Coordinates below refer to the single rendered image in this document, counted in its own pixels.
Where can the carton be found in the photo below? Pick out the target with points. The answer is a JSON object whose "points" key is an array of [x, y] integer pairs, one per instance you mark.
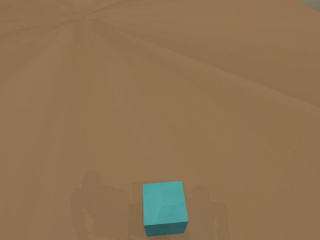
{"points": [[164, 208]]}

